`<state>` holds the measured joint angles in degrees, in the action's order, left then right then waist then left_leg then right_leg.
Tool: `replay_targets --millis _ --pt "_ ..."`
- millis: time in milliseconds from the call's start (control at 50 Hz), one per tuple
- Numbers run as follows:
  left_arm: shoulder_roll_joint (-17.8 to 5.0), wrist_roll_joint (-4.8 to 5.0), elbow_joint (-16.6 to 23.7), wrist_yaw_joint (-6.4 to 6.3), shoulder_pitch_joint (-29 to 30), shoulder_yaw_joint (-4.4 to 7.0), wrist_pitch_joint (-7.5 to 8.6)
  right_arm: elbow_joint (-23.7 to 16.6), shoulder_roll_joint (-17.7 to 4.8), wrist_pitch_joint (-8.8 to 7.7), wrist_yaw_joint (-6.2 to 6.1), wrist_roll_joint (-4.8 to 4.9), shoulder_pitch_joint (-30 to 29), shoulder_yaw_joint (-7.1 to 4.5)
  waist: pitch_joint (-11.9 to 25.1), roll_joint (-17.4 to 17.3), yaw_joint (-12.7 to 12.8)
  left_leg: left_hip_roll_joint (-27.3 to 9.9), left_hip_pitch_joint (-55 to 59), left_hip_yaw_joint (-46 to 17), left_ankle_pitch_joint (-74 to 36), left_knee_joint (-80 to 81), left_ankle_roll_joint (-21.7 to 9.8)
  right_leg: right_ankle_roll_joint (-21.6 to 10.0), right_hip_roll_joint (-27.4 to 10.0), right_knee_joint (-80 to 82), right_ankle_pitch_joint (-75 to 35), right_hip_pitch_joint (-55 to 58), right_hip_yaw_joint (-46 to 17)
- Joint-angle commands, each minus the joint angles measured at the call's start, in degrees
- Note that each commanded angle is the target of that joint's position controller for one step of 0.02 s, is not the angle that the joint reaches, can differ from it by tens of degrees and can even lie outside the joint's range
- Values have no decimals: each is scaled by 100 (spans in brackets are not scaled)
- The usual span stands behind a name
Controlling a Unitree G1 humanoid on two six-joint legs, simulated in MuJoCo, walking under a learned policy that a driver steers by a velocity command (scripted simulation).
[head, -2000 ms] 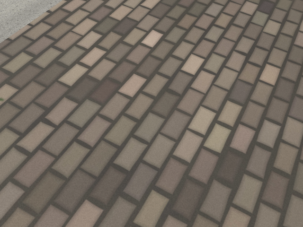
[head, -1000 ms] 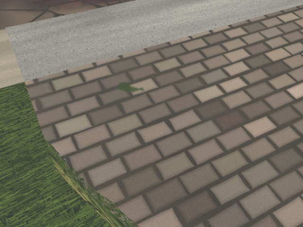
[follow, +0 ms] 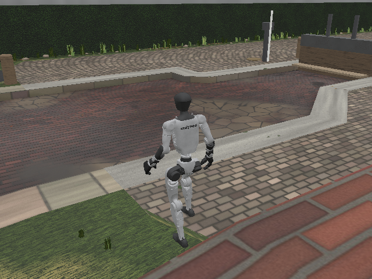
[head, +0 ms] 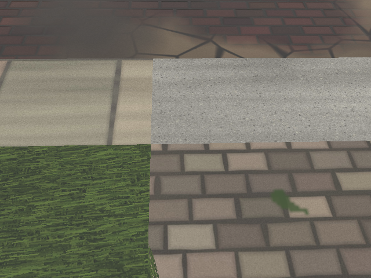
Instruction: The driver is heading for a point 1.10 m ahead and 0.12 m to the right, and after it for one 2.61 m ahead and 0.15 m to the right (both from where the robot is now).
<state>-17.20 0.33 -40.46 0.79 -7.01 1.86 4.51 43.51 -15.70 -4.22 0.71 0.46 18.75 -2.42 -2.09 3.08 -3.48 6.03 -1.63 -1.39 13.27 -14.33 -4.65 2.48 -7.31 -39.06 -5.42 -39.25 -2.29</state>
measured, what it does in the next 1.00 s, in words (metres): walks ahead: right foot, then left foot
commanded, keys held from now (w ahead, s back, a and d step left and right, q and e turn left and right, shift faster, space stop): w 0.80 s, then w+e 0.20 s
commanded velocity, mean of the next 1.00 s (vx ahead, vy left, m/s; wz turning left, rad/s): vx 0.50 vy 0.00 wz -0.01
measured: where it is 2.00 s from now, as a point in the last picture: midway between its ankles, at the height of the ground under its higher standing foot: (204, 125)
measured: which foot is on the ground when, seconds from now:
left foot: down 0.00-0.18, up 0.20-0.68, down 0.70-1.00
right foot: up 0.00-0.14, down 0.16-0.72, up 0.74-1.00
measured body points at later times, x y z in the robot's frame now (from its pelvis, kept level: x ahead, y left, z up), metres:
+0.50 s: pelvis +0.29 -0.06 +0.00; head +0.32 -0.07 +0.45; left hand +0.32 +0.22 -0.11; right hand +0.47 -0.31 -0.10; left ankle +0.45 +0.12 -0.68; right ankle +0.25 -0.14 -0.74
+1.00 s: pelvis +0.57 +0.00 +0.00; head +0.59 +0.00 +0.45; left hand +0.73 +0.26 -0.11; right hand +0.61 -0.28 -0.12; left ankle +0.54 +0.09 -0.74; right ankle +0.70 -0.19 -0.67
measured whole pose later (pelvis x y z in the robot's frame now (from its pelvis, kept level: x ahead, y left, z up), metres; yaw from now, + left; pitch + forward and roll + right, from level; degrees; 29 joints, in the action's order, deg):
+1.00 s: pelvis +0.57 +0.00 +0.00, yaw -3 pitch +1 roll +2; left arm -17.6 1.1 -43.9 0.4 -11.3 2.7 2.8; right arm 48.8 -15.3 -5.6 0.8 -0.8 17.8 -2.9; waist -1.1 3.1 -2.6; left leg 3.4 -3.9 5.6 10.6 -13.6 -3.2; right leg 1.0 -6.3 -51.1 3.6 -39.7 -4.6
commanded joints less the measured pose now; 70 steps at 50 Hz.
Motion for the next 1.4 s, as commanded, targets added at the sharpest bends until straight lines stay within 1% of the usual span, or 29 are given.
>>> replay_targets --millis 20,120,160,180,200,220,260,280,360,480,580,660,680,700,720,740,760,820,900,1020,1120,1180,1220,1240,1260,1280,1300,1340,1400 --pt "-332 47 567 102 764 48 132 -105 -1014 -32 -41 50 243 -264 -296 -571 -178 -1619 -275 -721 -1301 402 -803 -122 218 599 -267 259 119" --pt "-581 11 601 204 400 147 163 72 -1155 117 -106 57 275 -320 26 -800 190 -1904 629 -843 -3125 -515 -530 -586 541 996 918 843 262" --pt "-1013 -21 236 111 -1179 348 150 7 -973 164 -127 -42 181 -219 1237 -595 981 -1372 -176 -428 -3713 -2582 -220 -1008 395 867 527 3382 176" --pt "-1571 -138 152 83 -1808 485 133 -118 -423 74 -93 -37 929 -54 2241 652 838 -516 -2414 -104 -1401 -4896 242 -1906 -1078 966 1310 5782 -2270" --pt "-1184 -33 50 116 -2053 398 104 -22 -462 -32 -59 0 922 -20 2655 1257 940 -72 -3416 -659 1902 -5884 344 -2203 -1529 1953 2133 6302 -4089" --pt "-866 25 84 94 -1697 287 82 -128 -973 -90 -18 152 389 -155 1759 683 988 -449 -4012 -804 1738 -6323 299 -1910 -1394 2117 2774 5724 -3499" --pt "-680 -30 154 70 -988 217 40 -343 -911 -134 -20 110 -367 -139 523 -93 710 -991 -3997 -379 840 -5719 275 -1653 -949 2419 2055 4039 -2176" --pt "-545 -89 184 78 -809 169 72 -316 -861 -98 -38 41 -342 -168 341 -52 520 -1185 -3686 -393 531 -5374 291 -1583 -742 2588 1550 3533 -1793" --pt "-595 -37 52 94 -753 187 188 -210 -534 80 -87 -15 -108 -108 242 121 265 -1313 -3332 -260 48 -4730 514 -1707 -511 3047 506 2919 -975" --pt "-812 22 -216 -20 -1137 244 93 -518 -295 -34 -16 -27 -1313 -11 -45 10 642 -1187 -3368 -33 -1766 -2501 617 -1431 -202 3198 222 3108 -174" --pt "-930 76 -529 -55 -1612 289 -49 -785 -348 -119 138 44 -2072 -9 -232 13 866 -1003 -3477 -2 -1716 -1655 458 -1400 -571 2938 184 3915 -303" --pt "-1074 96 -611 -125 -1479 349 -171 -730 -614 -158 204 23 -1646 -122 116 176 446 -731 -2659 175 -911 -1328 122 -1189 -702 2087 -1414 4433 -298" --pt "-1023 85 -598 -138 -1379 322 -206 -508 -811 -159 169 8 -920 -240 577 109 47 -570 -1606 338 -1024 -1152 -44 -1049 -452 1222 -2111 4252 -77" --pt "-810 6 -503 -156 -1386 219 -204 -271 -1131 -145 108 -30 50 -366 1351 -93 -349 -1046 42 -130 -1185 -1412 -332 -860 -180 -112 -1465 3399 118" --pt "-210 -43 -317 -105 -2014 19 -93 -177 -1747 -104 64 -108 665 -518 2221 -1366 -192 -2538 2366 -2668 -452 -1328 -1257 -412 742 -2373 1083 1000 404" --pt "-340 19 -401 -79 -1893 26 33 -135 -1310 -84 72 -6 771 -405 2491 -1657 -306 -2842 2588 -4066 220 -520 -1490 -386 1028 -3223 3869 64 -346" --pt "-820 180 -258 -31 -1398 160 117 -167 -1028 -79 62 29 374 -297 1555 -1268 -290 -2646 1900 -3291 535 -366 -1191 -458 661 -3546 3619 -447 -471" --pt "-725 78 -175 -36 -927 198 87 -263 -567 -100 73 -65 -552 -149 397 -765 220 -2016 -162 -1652 -506 172 -844 -399 -6 -2706 2385 54 -216" --pt "-401 100 -245 -72 -1081 150 -161 -61 -686 -259 53 -117 -655 -212 151 -772 434 -1903 -933 -656 -1265 711 -891 -158 -63 -2287 1745 332 -300" --pt "-198 69 52 31 -131 100 -99 190 -874 -245 -63 -105 -475 -234 -98 -588 100 -1722 -636 439 -1662 851 -577 -176 128 -316 -35 319 -44" --pt "-188 70 475 199 539 84 -107 469 -1034 -54 -102 6 -76 -301 -293 -496 -119 -2131 548 660 -2120 463 -450 -444 211 379 403 -131 159" --pt "-377 54 611 281 307 185 -140 439 -1221 103 -172 46 -218 -371 6 -697 161 -2199 919 893 -4270 -454 -248 -733 567 423 1311 437 588" --pt "-804 72 321 228 -1057 456 -176 359 -1225 204 -244 37 -348 -367 792 -629 925 -1887 427 1190 -5202 -2387 16 -1062 1062 731 1260 2346 797" --pt "-1305 92 166 108 -1947 641 -236 227 -985 157 -262 -83 -201 -260 1398 106 1230 -1596 -981 1236 -3440 -4183 254 -1441 303 835 1128 4121 -507" --pt "-1748 120 240 98 -1738 674 -198 -25 -203 -30 -140 -222 361 -11 1898 1366 543 -269 -3515 588 1835 -6012 580 -2524 -1005 1527 2172 5903 -3832" --pt "-1223 98 348 102 -1909 538 -148 -23 -760 -248 -27 -23 -200 -106 2264 694 996 -421 -4140 -494 1990 -6533 473 -2518 -1144 2105 2652 6162 -4428" --pt "-992 47 337 89 -1688 471 -101 -212 -955 -367 30 165 -691 -157 1461 432 1023 -686 -4516 -465 1448 -6411 350 -2253 -980 2179 2270 5611 -3589" --pt "-784 26 471 70 -1007 410 -78 -225 -876 -430 -37 -24 -899 -158 691 -331 596 -1092 -4024 -386 704 -5438 355 -1974 -540 2249 968 4080 -2449" --pt "-677 -13 614 15 -739 366 -64 -233 -782 -240 -47 -123 -671 -189 539 -142 261 -1195 -3389 -342 411 -4797 594 -2021 -281 2556 -15 3142 -1908"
